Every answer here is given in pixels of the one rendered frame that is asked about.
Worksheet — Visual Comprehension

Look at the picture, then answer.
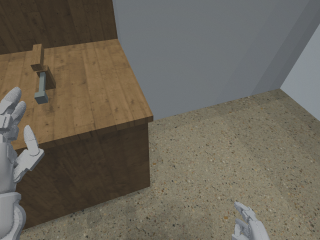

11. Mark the tap lever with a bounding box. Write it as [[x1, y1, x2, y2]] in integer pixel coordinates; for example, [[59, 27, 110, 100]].
[[34, 72, 49, 104]]

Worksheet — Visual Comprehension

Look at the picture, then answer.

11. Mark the left robot hand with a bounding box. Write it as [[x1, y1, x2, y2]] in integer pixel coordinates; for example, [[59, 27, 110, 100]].
[[0, 87, 45, 194]]

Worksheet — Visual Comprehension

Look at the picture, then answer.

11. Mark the right robot hand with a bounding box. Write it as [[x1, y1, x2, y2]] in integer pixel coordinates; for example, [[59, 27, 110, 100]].
[[232, 201, 270, 240]]

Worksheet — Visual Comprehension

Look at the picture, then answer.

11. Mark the counter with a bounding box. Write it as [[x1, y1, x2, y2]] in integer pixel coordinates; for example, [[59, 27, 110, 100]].
[[0, 0, 154, 230]]

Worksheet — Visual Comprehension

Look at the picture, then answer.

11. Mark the left robot forearm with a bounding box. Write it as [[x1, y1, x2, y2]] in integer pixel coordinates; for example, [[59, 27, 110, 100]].
[[0, 192, 26, 240]]

